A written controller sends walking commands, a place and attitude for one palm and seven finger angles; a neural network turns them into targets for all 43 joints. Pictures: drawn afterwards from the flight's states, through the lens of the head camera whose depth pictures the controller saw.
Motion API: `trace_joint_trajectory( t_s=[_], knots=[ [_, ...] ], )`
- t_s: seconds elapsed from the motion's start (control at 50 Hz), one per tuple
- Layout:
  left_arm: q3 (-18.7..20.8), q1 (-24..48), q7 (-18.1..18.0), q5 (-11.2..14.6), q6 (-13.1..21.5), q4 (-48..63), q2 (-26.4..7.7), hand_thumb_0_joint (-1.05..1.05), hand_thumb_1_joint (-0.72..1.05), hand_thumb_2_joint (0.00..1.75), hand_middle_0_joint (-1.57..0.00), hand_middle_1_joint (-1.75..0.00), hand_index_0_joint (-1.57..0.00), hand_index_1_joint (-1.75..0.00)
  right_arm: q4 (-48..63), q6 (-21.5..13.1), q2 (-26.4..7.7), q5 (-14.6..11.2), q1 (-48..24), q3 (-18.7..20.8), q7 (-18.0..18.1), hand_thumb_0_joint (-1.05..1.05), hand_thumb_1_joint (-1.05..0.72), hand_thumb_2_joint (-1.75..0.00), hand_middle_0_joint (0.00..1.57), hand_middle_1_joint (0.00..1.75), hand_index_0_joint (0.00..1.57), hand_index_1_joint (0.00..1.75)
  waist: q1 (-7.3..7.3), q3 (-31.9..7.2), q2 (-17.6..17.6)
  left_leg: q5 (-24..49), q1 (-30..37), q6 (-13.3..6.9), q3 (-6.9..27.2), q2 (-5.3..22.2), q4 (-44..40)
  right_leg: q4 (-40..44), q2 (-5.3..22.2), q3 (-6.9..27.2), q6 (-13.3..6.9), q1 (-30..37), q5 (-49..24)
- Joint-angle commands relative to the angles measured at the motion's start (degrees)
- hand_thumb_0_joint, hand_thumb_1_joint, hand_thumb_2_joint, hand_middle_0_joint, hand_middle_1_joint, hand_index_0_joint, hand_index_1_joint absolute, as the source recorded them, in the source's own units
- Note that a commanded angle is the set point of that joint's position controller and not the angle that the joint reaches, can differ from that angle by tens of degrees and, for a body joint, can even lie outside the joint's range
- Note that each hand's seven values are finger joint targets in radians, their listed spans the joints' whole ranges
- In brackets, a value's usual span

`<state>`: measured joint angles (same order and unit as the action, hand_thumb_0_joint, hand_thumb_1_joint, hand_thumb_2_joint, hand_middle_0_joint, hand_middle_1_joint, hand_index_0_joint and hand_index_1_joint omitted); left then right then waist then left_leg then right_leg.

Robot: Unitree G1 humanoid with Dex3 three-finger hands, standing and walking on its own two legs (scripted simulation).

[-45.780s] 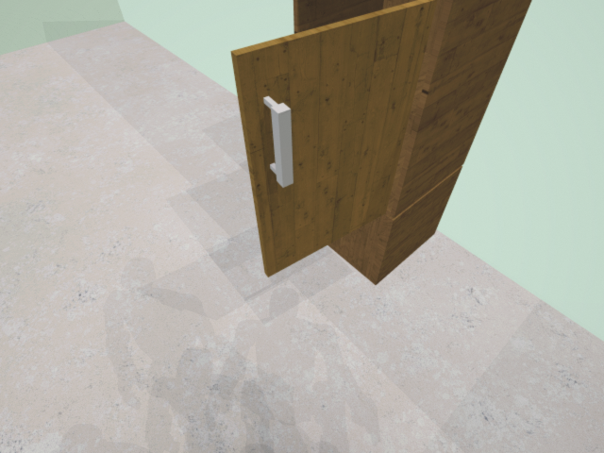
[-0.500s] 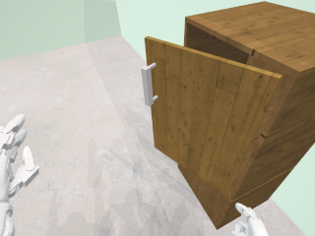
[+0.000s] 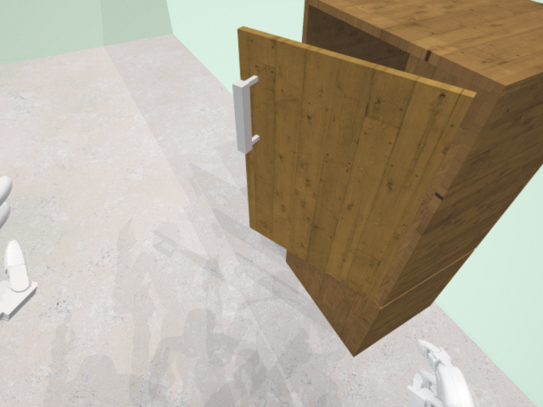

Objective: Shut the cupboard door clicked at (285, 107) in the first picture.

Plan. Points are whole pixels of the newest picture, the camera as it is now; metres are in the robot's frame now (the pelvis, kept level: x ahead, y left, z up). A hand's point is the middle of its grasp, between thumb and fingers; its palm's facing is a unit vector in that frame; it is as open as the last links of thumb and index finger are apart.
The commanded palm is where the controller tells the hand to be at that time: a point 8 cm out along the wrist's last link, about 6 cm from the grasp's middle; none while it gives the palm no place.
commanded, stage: step back with the hand held close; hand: left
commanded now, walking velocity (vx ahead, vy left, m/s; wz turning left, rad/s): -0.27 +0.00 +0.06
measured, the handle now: (249, 115) +0.65 +0.09 +0.10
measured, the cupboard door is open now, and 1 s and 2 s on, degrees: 24 24 24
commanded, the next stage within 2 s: stop stepping back and stand still in 1.08 s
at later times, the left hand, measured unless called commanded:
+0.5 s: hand out of the picture +0.11 +0.29 +0.17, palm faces +0.53 -0.73 -0.44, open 7.4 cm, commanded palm +0.04 +0.32 +0.18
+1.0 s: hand out of the picture +0.02 +0.33 +0.19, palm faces +0.52 -0.77 -0.36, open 7.4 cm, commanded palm -0.04 +0.35 +0.18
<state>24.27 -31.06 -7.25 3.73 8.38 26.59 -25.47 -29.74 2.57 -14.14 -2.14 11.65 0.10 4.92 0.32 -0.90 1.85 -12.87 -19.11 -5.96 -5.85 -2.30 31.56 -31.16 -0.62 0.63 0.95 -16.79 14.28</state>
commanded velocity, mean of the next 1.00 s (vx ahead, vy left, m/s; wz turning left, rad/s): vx -0.37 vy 0.00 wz -0.03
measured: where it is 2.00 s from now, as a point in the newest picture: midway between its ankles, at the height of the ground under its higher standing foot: outside the picture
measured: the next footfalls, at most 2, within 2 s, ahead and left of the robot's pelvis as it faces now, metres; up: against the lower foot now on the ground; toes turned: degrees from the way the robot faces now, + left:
right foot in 1.12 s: -0.30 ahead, -0.11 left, +0.00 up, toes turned -4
left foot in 1.24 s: -0.08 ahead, +0.11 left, -0.01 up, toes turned -5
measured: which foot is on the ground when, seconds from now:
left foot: down 0.00-1.00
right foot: down 0.00-0.80, up 0.82-1.00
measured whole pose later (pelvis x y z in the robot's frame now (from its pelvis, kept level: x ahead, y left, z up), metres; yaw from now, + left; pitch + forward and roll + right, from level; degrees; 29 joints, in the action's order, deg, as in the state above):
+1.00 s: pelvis -0.16 +0.04 +0.00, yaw +3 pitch +2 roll -8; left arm 28.0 -28.2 -7.9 4.6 13.6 32.5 -26.1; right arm -35.2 -5.8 -9.3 -0.5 11.5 0.0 2.4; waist 1.0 -2.5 2.0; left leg 1.0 -29.3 -5.5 -7.7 4.4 23.1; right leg -50.2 -6.3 -2.8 -0.6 -14.3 31.2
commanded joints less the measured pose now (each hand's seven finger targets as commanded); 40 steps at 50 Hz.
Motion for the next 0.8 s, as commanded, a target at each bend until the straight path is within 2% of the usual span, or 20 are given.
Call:
trace_joint_trajectory(
  t_s=[0.0,0.06,0.1,0.14,0.2,0.22,0.32,0.36,0.44,0.5,0.52,0.56,0.58,0.62,0.66,0.7,0.72,0.74,0.76,0.78],
  knots=[
    [8.1,3.7,-1.3,-1.1,4.2,9.4,-10.0,0.00,0.90,0.90,-0.20,-0.30,-0.20,-0.30,8.3,-3.8,-8.2,0.5,-5.5,3.3,0.5,0.00,-0.90,-0.90,0.20,0.30,0.20,0.30,0.39,-2.0,3.2,-21.1,-18.5,-0.4,16.4,12.7,-16.2,-3.1,1.7,4.5,-0.8,14.2,-2.9],
    [7.1,5.1,-1.4,-1.6,5.2,10.5,-8.7,0.00,0.90,0.90,-0.20,-0.30,-0.20,-0.30,8.3,-4.5,-8.0,0.7,-4.6,3.3,0.5,0.00,-0.90,-0.90,0.20,0.30,0.20,0.30,0.08,-1.7,1.6,-25.7,-20.9,-0.6,16.5,12.2,-15.2,-3.4,2.2,5.3,-1.3,13.6,1.2],
    [8.7,6.7,-1.5,-2.3,5.8,12.3,-10.5,0.00,0.90,0.90,-0.20,-0.30,-0.20,-0.30,7.9,-5.1,-8.4,1.0,-4.8,3.4,0.4,0.00,-0.90,-0.90,0.20,0.30,0.20,0.30,0.19,-1.6,2.2,-28.6,-22.3,-0.5,17.0,12.1,-15.3,-3.5,2.0,5.5,-1.8,13.3,5.5],
    [7.5,7.6,-1.7,-2.4,6.6,13.9,-9.2,0.00,0.90,0.90,-0.20,-0.30,-0.20,-0.30,7.9,-5.7,-7.8,1.1,-4.5,3.2,0.3,0.00,-0.90,-0.90,0.20,0.30,0.20,0.30,0.07,-1.4,3.3,-29.3,-22.8,-0.4,17.1,12.1,-15.3,-4.6,1.9,5.0,-2.1,12.6,6.2],
    [10.0,6.3,-2.1,-2.6,7.4,15.2,-11.4,0.00,0.90,0.90,-0.20,-0.30,-0.20,-0.30,6.9,-6.7,-7.7,1.4,-3.7,3.4,0.1,0.00,-0.90,-0.90,0.20,0.30,0.20,0.30,0.25,-3.5,3.0,-27.3,-20.8,0.1,17.1,11.4,-13.6,-4.1,2.1,6.0,-2.6,12.2,5.3],
    [8.4,5.9,-2.1,-2.1,7.6,15.4,-9.4,0.00,0.90,0.90,-0.20,-0.30,-0.20,-0.30,7.0,-6.8,-6.9,1.4,-3.7,3.0,0.0,0.00,-0.90,-0.90,0.20,0.30,0.20,0.30,-0.01,-3.5,1.7,-25.9,-19.1,0.5,16.6,10.8,-12.4,-3.2,2.7,6.7,-3.0,10.1,5.6],
    [8.2,4.7,-2.4,-2.1,8.6,13.6,-8.3,0.00,0.90,0.90,-0.20,-0.30,-0.20,-0.30,5.6,-7.1,-6.6,1.7,-3.0,3.1,-0.6,0.00,-0.90,-0.90,0.20,0.30,0.20,0.30,-0.61,-2.1,-0.5,-23.6,-17.6,1.3,15.7,10.1,-8.0,-0.4,4.9,10.8,-4.2,4.0,6.5],
    [8.3,6.2,-2.5,-2.2,9.0,13.4,-8.4,0.00,0.90,0.90,-0.20,-0.30,-0.20,-0.30,5.2,-7.5,-7.1,1.7,-3.4,3.2,-0.5,0.00,-0.90,-0.90,0.20,0.30,0.20,0.30,-0.72,-2.0,1.3,-24.1,-17.2,0.8,16.9,11.3,-9.8,-2.7,3.3,9.3,-3.3,2.9,5.9],
    [9.2,7.6,-2.1,-2.2,9.1,11.5,-8.5,0.00,0.90,0.90,-0.20,-0.30,-0.20,-0.30,4.8,-8.1,-7.7,1.8,-4.4,3.5,-0.1,0.00,-0.90,-0.90,0.20,0.30,0.20,0.30,0.11,-2.3,6.8,-30.3,-28.4,-1.6,21.3,18.4,-18.7,-15.4,-1.7,2.8,-1.0,14.0,3.0],
    [12.2,6.7,-1.6,-2.2,9.3,12.7,-11.8,0.00,0.90,0.90,-0.20,-0.30,-0.20,-0.30,4.9,-8.5,-7.7,1.6,-4.7,4.3,-0.6,0.00,-0.90,-0.90,0.20,0.30,0.20,0.30,0.54,-4.1,5.1,-30.8,-27.7,-1.2,20.2,18.9,-17.9,-14.7,-2.3,2.4,-1.4,15.4,6.2],
    [9.9,5.5,-1.2,-1.5,9.5,13.0,-9.4,0.00,0.90,0.90,-0.20,-0.30,-0.20,-0.30,5.2,-8.5,-6.8,1.3,-5.0,3.9,-0.7,0.00,-0.90,-0.90,0.20,0.30,0.20,0.30,0.36,-3.5,3.0,-29.4,-25.2,-0.3,18.6,17.5,-15.7,-11.3,-1.5,3.2,-2.1,12.7,7.6],
    [9.9,4.4,-0.9,-0.9,9.8,14.2,-9.8,0.00,0.90,0.90,-0.20,-0.30,-0.20,-0.30,5.0,-8.4,-6.4,1.6,-5.0,3.9,-1.2,0.00,-0.90,-0.90,0.20,0.30,0.20,0.30,0.01,-1.6,0.2,-26.2,-18.5,2.3,15.6,13.5,-10.8,-2.1,1.2,9.4,-4.6,3.3,12.4],
    [8.3,4.4,-1.1,-0.2,10.4,15.4,-9.2,0.00,0.90,0.90,-0.20,-0.30,-0.20,-0.30,4.8,-8.6,-4.9,1.3,-4.6,3.7,-1.6,0.00,-0.90,-0.90,0.20,0.30,0.20,0.30,-0.53,-2.3,-2.9,-18.2,-9.8,5.0,11.5,10.0,-4.8,4.8,5.2,13.7,-6.4,-4.5,11.7],
    [6.6,6.6,-1.5,-0.9,10.2,18.1,-9.3,0.00,0.90,0.90,-0.20,-0.30,-0.20,-0.30,3.4,-8.5,-4.5,1.5,-3.4,3.8,-2.0,0.00,-0.90,-0.90,0.20,0.30,0.20,0.30,-1.13,-5.7,-7.5,-13.6,1.2,6.8,8.3,6.2,7.7,11.1,12.9,22.1,-9.9,-14.4,15.6],
    [7.9,6.7,-2.7,-1.6,10.4,18.9,-11.6,0.00,0.90,0.90,-0.20,-0.30,-0.20,-0.30,2.8,-8.4,-3.9,2.0,-3.4,3.5,-1.9,0.00,-0.90,-0.90,0.20,0.30,0.20,0.30,-1.63,-6.9,-8.7,-10.0,6.2,6.9,7.3,4.9,14.8,13.3,17.2,23.4,-10.4,-17.5,8.1],
    [9.2,5.9,-3.3,-2.0,9.9,18.9,-12.7,0.00,0.90,0.90,-0.20,-0.30,-0.20,-0.30,2.5,-8.0,-3.9,2.2,-3.4,3.3,-1.6,0.00,-0.90,-0.90,0.20,0.30,0.20,0.30,-2.21,-7.0,-5.8,-4.5,3.9,6.0,8.5,5.7,9.0,8.4,15.0,19.0,-8.4,-13.4,-5.6],
    [8.5,5.1,-3.1,-1.7,9.6,18.9,-11.6,0.00,0.90,0.90,-0.20,-0.30,-0.20,-0.30,2.7,-7.6,-3.9,2.1,-3.3,3.1,-1.3,0.00,-0.90,-0.90,0.20,0.30,0.20,0.30,-2.41,-6.3,-3.4,-2.1,3.1,5.1,11.0,7.1,3.2,4.8,10.7,14.4,-6.0,-12.8,-4.6],
    [9.0,5.4,-3.0,-1.6,9.6,19.0,-11.6,0.00,0.90,0.90,-0.20,-0.30,-0.20,-0.30,3.1,-7.8,-4.8,2.1,-4.3,3.2,-0.7,0.00,-0.90,-0.90,0.20,0.30,0.20,0.30,-1.90,-4.9,2.5,-0.7,0.2,3.8,13.8,9.7,-3.8,-0.1,4.7,9.8,-3.5,-11.1,-2.3],
    [10.0,5.8,-2.9,-1.6,9.8,18.5,-11.6,0.00,0.90,0.90,-0.20,-0.30,-0.20,-0.30,3.5,-8.4,-5.4,2.0,-5.6,3.3,-0.2,0.00,-0.90,-0.90,0.20,0.30,0.20,0.30,-1.20,-4.5,9.8,-4.3,-6.4,1.7,17.1,14.5,-11.0,-7.6,-0.4,4.9,-1.5,-5.0,0.0],
    [11.3,4.9,-2.6,-1.2,10.2,17.3,-11.6,0.00,0.90,0.90,-0.20,-0.30,-0.20,-0.30,4.0,-9.6,-5.3,1.8,-6.4,3.7,-0.2,0.00,-0.90,-0.90,0.20,0.30,0.20,0.30,-0.49,-5.7,15.7,-16.8,-14.3,-0.8,23.1,21.4,-20.1,-17.9,-4.1,1.3,-0.2,3.3,8.7]
  ],
)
